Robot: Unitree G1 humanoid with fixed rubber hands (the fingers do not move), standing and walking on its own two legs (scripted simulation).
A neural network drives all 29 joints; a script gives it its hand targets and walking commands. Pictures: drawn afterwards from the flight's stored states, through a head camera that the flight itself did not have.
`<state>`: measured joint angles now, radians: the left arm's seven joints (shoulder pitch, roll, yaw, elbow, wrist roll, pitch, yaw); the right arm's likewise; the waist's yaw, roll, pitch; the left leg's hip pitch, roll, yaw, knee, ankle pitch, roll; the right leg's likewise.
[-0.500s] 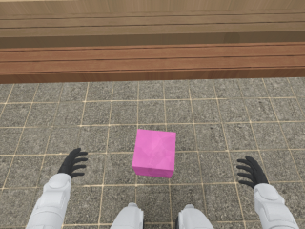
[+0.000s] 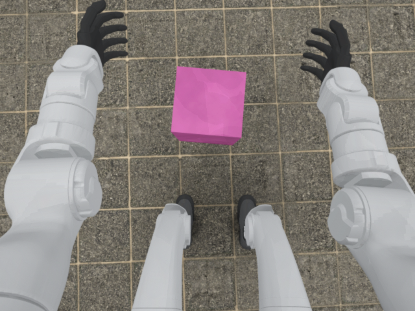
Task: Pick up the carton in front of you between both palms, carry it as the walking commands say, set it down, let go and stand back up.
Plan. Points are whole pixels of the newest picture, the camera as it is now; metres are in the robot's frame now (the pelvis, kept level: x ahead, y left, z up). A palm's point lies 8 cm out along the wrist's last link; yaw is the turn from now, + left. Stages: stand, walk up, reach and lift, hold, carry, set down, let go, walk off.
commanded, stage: reach and lift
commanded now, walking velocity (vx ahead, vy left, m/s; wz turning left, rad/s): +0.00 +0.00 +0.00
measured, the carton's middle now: (208, 111) +0.54 +0.02 -0.53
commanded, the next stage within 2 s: none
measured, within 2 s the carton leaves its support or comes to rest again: leaves its support in 1.84 s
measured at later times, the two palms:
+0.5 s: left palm (132, 84) +0.55 +0.21 -0.27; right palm (287, 92) +0.53 -0.17 -0.27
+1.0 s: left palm (152, 103) +0.55 +0.20 -0.45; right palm (267, 110) +0.53 -0.17 -0.45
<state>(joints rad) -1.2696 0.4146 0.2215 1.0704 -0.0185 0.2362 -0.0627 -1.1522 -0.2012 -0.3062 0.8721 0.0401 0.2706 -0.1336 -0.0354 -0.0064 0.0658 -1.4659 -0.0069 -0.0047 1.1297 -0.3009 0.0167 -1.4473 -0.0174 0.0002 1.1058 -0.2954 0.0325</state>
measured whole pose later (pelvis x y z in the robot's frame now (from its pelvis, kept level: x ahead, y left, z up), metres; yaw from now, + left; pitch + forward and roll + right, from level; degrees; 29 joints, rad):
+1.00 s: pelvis -0.02 -0.01 -0.27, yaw -2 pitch +37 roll -3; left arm -1.63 0.51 0.02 1.25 -0.20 0.08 0.03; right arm -1.53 -0.28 -0.19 1.11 0.20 0.09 -0.17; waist -0.01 -0.04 0.43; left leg -2.26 -0.01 -0.05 2.17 -0.55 0.00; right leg -2.23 0.06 0.02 2.13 -0.55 0.07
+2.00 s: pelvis -0.01 -0.01 -0.28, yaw -1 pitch +39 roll -2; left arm -1.35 0.28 0.14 0.88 -0.06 0.29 0.12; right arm -1.29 -0.12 -0.33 0.79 0.09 0.26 -0.19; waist -0.01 -0.06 0.21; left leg -2.29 -0.03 -0.04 2.20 -0.59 -0.01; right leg -2.26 0.10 0.05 2.18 -0.60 0.09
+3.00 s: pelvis +0.03 -0.02 -0.03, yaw +2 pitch +32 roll +0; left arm -0.72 -0.07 0.40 0.62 0.25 0.40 0.01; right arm -0.69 0.12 -0.45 0.57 -0.21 0.38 -0.06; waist 0.00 -0.02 -0.24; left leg -1.45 -0.03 -0.05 1.33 -0.45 -0.02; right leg -1.43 0.05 0.07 1.34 -0.47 0.04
